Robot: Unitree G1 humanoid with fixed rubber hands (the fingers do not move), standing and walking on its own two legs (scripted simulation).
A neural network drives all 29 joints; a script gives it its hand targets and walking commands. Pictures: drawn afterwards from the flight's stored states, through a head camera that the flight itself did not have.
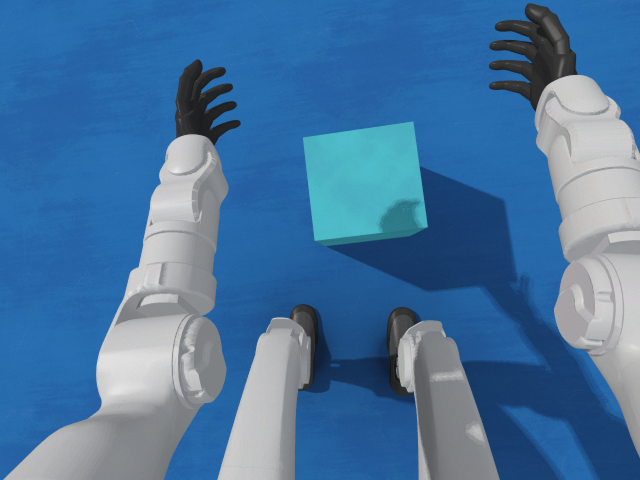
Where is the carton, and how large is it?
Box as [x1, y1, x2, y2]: [303, 122, 427, 245]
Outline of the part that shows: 413,122 303,137 314,239 324,245 332,245 408,236 427,226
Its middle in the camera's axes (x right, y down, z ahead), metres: +0.09 -0.09 +0.85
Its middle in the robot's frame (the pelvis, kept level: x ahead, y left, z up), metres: +0.50 -0.01 -0.51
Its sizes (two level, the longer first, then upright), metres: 0.210 0.200 0.250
